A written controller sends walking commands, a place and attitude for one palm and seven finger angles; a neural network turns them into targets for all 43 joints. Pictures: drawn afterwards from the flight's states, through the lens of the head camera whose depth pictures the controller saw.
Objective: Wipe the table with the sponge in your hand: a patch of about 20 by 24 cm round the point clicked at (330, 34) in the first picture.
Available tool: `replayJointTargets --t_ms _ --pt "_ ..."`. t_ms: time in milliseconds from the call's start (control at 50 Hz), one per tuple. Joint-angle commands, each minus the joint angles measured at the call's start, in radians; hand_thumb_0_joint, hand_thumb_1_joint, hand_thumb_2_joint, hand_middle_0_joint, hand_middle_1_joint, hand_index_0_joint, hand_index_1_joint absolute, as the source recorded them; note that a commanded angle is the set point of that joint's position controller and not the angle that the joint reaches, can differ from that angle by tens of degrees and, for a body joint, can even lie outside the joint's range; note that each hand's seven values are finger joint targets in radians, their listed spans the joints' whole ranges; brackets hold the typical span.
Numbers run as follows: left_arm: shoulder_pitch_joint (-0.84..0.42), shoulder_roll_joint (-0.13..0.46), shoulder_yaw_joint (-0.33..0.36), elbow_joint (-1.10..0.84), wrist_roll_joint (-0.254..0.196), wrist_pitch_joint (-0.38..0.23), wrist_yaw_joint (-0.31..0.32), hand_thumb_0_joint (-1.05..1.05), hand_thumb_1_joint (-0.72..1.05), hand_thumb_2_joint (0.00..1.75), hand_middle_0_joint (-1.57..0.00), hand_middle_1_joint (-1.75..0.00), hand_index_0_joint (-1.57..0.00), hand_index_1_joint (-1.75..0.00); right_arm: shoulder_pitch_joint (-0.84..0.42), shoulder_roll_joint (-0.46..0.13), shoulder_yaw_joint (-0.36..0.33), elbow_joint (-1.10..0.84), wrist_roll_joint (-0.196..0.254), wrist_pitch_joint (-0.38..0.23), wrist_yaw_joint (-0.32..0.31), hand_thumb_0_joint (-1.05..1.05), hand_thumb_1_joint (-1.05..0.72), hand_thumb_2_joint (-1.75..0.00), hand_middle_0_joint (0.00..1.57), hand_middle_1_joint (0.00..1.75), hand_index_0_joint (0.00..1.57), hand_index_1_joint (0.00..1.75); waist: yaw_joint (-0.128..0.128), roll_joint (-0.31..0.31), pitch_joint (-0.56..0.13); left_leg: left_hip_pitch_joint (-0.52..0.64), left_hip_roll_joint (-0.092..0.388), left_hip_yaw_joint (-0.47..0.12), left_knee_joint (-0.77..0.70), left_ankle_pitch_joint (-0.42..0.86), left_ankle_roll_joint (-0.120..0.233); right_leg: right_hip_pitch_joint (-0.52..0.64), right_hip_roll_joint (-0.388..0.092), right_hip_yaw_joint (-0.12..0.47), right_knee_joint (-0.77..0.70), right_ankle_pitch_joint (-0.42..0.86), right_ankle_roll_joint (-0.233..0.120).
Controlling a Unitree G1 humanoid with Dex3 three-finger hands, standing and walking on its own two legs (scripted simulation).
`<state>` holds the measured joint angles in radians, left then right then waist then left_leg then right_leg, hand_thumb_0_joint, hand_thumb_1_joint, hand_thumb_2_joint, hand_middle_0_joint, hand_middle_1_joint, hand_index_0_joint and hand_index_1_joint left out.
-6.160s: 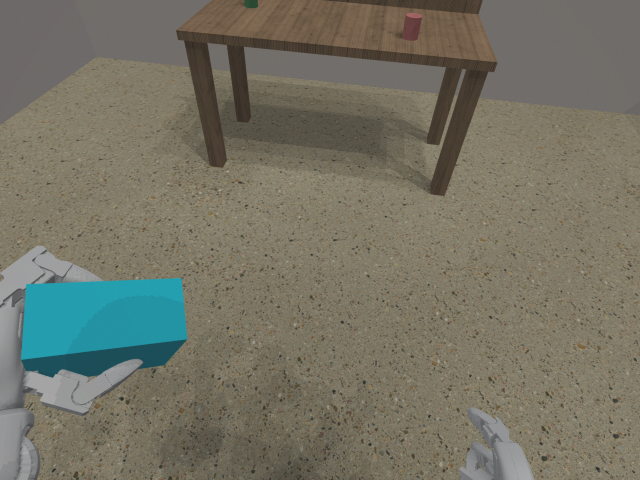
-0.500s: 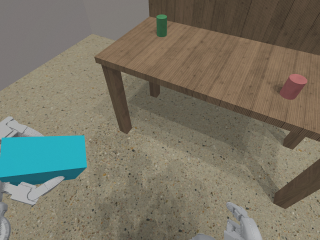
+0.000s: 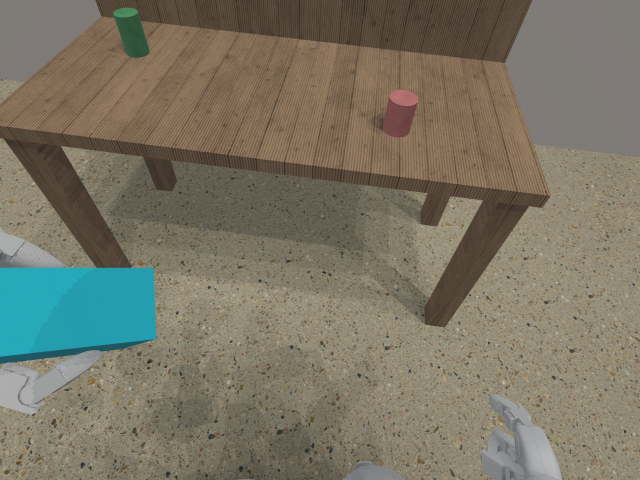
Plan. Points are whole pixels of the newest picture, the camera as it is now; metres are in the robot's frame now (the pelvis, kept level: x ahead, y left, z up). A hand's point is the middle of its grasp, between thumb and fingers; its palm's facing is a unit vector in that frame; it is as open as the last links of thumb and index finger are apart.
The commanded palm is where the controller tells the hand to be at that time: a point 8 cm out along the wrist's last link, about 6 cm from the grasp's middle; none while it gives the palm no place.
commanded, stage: turn to face it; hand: left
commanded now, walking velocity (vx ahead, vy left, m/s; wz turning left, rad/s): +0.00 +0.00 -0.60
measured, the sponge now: (86, 315) +0.22 +0.23 +0.16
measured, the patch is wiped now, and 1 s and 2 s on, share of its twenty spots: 0.00 0.00 0.00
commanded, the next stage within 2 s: take the last steps up to it in 0.86 s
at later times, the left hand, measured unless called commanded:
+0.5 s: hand (265, 317) +0.22 +0.08 +0.18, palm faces +0.07 -0.82 -0.57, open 10.2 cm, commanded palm +0.18 +0.14 +0.19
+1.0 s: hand (264, 364) +0.18 +0.07 +0.18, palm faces +0.06 -0.90 -0.42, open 10.2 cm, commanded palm +0.16 +0.11 +0.19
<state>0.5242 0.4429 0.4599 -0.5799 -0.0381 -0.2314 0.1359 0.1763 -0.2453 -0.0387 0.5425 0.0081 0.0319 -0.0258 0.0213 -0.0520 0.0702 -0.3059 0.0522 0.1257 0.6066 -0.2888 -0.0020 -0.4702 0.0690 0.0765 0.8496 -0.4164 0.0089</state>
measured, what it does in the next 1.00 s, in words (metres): walks backwards, turning right: right foot, then left foot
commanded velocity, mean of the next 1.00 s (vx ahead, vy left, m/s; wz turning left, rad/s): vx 0.02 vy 0.01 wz -0.36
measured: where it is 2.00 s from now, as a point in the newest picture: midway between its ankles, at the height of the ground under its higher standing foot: outside the picture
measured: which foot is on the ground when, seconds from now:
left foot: down 0.00-0.26, up 0.28-0.80, down 0.82-1.00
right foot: up 0.00-0.24, down 0.26-0.84, up 0.86-1.00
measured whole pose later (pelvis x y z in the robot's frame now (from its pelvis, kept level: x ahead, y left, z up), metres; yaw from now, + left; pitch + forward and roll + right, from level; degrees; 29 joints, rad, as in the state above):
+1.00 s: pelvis -0.11 -0.07 +0.01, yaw -26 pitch -1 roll +0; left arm 0.46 0.37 0.36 -0.47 -0.02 -0.17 0.14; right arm 0.22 -0.16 0.03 0.55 0.01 -0.05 -0.02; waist 0.06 0.01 0.01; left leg -0.19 0.08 0.09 0.54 -0.32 -0.04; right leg -0.39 0.03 -0.02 0.78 -0.39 0.03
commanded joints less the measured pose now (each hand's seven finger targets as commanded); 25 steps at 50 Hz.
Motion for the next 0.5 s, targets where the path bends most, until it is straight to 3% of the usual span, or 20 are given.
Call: replayJointTargets --t_ms 0,20,40,80,120,140,180,200,220,240,260,280,300,320,340,380,480 --pt "-0.145 0.068 -0.015 -0.156 0.016 -0.041 0.01 0.0 0.1 1.3 -1.2 -1.6 -1.2 -1.6 -0.056 -0.098 -0.02 -0.141 0.003 -0.072 0.005 0.0 -0.9 -0.9 0.2 0.3 0.2 0.3 -0.016 0.279 -0.065 0.02 0.376 -0.201 -0.301 0.184 0.132 -0.098 -0.105 -0.042 0.369 -0.047 0.044" --pt "-0.257 0.069 -0.05 -0.248 0.019 -0.044 0.01 0.0 0.1 1.3 -1.2 -1.6 -1.2 -1.6 -0.063 -0.093 -0.018 -0.145 0.009 -0.083 0.007 0.0 -0.9 -0.9 0.2 0.3 0.2 0.3 -0.008 0.299 -0.073 0.061 0.338 -0.107 -0.287 0.204 0.11 -0.09 -0.113 -0.072 0.312 -0.013 0.05" --pt "-0.245 0.057 -0.068 -0.226 0.02 -0.037 0.014 0.0 0.1 1.3 -1.2 -1.6 -1.2 -1.6 -0.053 -0.1 -0.022 -0.146 0.01 -0.096 0.01 0.0 -0.9 -0.9 0.2 0.3 0.2 0.3 -0.011 0.32 -0.059 0.049 0.32 -0.074 -0.279 0.219 0.088 -0.057 -0.109 -0.107 0.236 -0.025 0.055" --pt "-0.244 0.056 -0.079 -0.238 0.019 -0.027 0.02 0.0 0.1 1.3 -1.2 -1.6 -1.2 -1.6 -0.039 -0.099 -0.015 -0.155 0.011 -0.116 0.017 0.0 -0.9 -0.9 0.2 0.3 0.2 0.3 -0.013 0.338 -0.057 0.036 0.312 -0.047 -0.282 0.187 0.07 0.035 -0.097 -0.155 0.073 -0.028 0.058" --pt "-0.244 0.103 -0.035 -0.236 0.02 -0.023 0.026 0.0 0.1 1.3 -1.2 -1.6 -1.2 -1.6 -0.03 -0.107 -0.015 -0.153 0.007 -0.129 0.017 0.0 -0.9 -0.9 0.2 0.3 0.2 0.3 -0.017 0.348 -0.057 0.02 0.324 -0.04 -0.277 0.12 0.059 0.099 -0.085 -0.198 -0.02 -0.046 0.062" --pt "-0.217 0.102 -0.023 -0.227 0.015 -0.023 0.026 0.0 0.1 1.3 -1.2 -1.6 -1.2 -1.6 -0.032 -0.102 -0.014 -0.161 0.005 -0.135 0.019 0.0 -0.9 -0.9 0.2 0.3 0.2 0.3 -0.009 0.352 -0.079 0.045 0.327 -0.027 -0.24 0.148 0.054 0.124 -0.079 -0.212 -0.08 -0.058 0.062" --pt "-0.175 0.108 0.01 -0.195 0.006 -0.023 0.026 0.0 0.1 1.3 -1.2 -1.6 -1.2 -1.6 -0.012 -0.094 -0.012 -0.157 0.003 -0.142 0.027 0.0 -0.9 -0.9 0.2 0.3 0.2 0.3 0.0 0.335 -0.129 0.064 0.309 0.017 -0.123 0.202 0.024 0.221 -0.062 -0.233 -0.235 0.027 0.054" --pt "-0.152 0.111 0.025 -0.186 0.003 -0.022 0.024 0.0 0.1 1.3 -1.2 -1.6 -1.2 -1.6 0.002 -0.09 -0.015 -0.154 0.007 -0.143 0.032 0.0 -0.9 -0.9 0.2 0.3 0.2 0.3 -0.001 0.292 -0.158 0.065 0.284 0.036 -0.033 0.2 0.002 0.281 -0.067 -0.222 -0.333 0.134 0.044" --pt "-0.123 0.127 0.042 -0.163 0.007 -0.019 0.024 0.0 0.1 1.3 -1.2 -1.6 -1.2 -1.6 0.018 -0.077 -0.018 -0.152 0.011 -0.138 0.037 0.0 -0.9 -0.9 0.2 0.3 0.2 0.3 -0.011 0.181 -0.182 0.039 0.232 0.057 0.09 0.117 -0.028 0.319 -0.132 -0.132 -0.415 0.243 0.004" --pt "-0.125 0.163 0.068 -0.169 0.002 -0.029 0.028 0.0 0.1 1.3 -1.2 -1.6 -1.2 -1.6 -0.005 -0.043 -0.006 -0.167 0.012 -0.133 0.035 0.0 -0.9 -0.9 0.2 0.3 0.2 0.3 -0.005 -0.057 -0.182 -0.114 0.13 0.065 0.266 -0.158 -0.068 0.405 -0.272 0.109 -0.454 0.581 -0.075" --pt "-0.091 0.22 0.137 -0.146 -0.01 -0.031 0.039 0.0 0.1 1.3 -1.2 -1.6 -1.2 -1.6 -0.063 -0.033 0.015 -0.181 0.001 -0.127 0.025 0.0 -0.9 -0.9 0.2 0.3 0.2 0.3 0.02 -0.219 -0.19 -0.3 0.033 -0.005 0.481 -0.376 -0.085 0.442 -0.401 0.332 -0.465 0.916 -0.166" --pt "-0.078 0.188 0.121 -0.135 -0.028 -0.015 0.035 0.0 0.1 1.3 -1.2 -1.6 -1.2 -1.6 -0.07 -0.039 -0.001 -0.162 0.012 -0.116 0.025 0.0 -0.9 -0.9 0.2 0.3 0.2 0.3 0.006 -0.234 -0.231 -0.308 0.052 -0.123 0.606 -0.298 -0.085 0.439 -0.41 0.332 -0.46 0.922 -0.162" --pt "-0.025 0.178 0.122 -0.14 -0.034 -0.013 0.028 0.0 0.1 1.3 -1.2 -1.6 -1.2 -1.6 -0.076 -0.041 -0.002 -0.168 0.014 -0.106 0.025 0.0 -0.9 -0.9 0.2 0.3 0.2 0.3 -0.005 -0.186 -0.217 -0.331 0.062 -0.161 0.652 -0.239 -0.087 0.454 -0.383 0.305 -0.44 0.92 -0.163" --pt "0.042 0.173 0.154 -0.125 -0.036 -0.017 0.03 0.0 0.1 1.3 -1.2 -1.6 -1.2 -1.6 -0.086 -0.024 0.014 -0.157 0.008 -0.086 0.026 0.0 -0.9 -0.9 0.2 0.3 0.2 0.3 -0.003 -0.11 -0.254 -0.378 0.063 -0.153 0.659 -0.216 -0.094 0.54 -0.363 0.269 -0.387 0.955 -0.183" --pt "0.069 0.146 0.137 -0.125 -0.039 -0.023 0.031 0.0 0.1 1.3 -1.2 -1.6 -1.2 -1.6 -0.094 -0.012 0.022 -0.148 0.007 -0.065 0.023 0.0 -0.9 -0.9 0.2 0.3 0.2 0.3 -0.006 -0.082 -0.256 -0.384 0.057 -0.144 0.658 -0.178 -0.101 0.56 -0.337 0.205 -0.384 0.959 -0.176" --pt "0.065 0.13 0.13 -0.123 -0.034 -0.034 0.038 0.0 0.1 1.3 -1.2 -1.6 -1.2 -1.6 -0.102 -0.021 0.019 -0.132 0.003 -0.042 0.018 0.0 -0.9 -0.9 0.2 0.3 0.2 0.3 -0.017 -0.038 -0.258 -0.35 0.044 -0.129 0.61 -0.123 -0.104 0.54 -0.311 0.148 -0.41 0.929 -0.161" --pt "0.034 0.141 0.097 -0.155 -0.031 -0.039 0.046 0.0 0.1 1.3 -1.2 -1.6 -1.2 -1.6 -0.1 -0.065 -0.011 -0.128 0.002 -0.045 0.0 0.0 -0.9 -0.9 0.2 0.3 0.2 0.3 -0.01 -0.014 -0.253 -0.235 0.017 -0.114 0.418 -0.111 -0.08 0.469 -0.308 0.197 -0.462 0.822 -0.163"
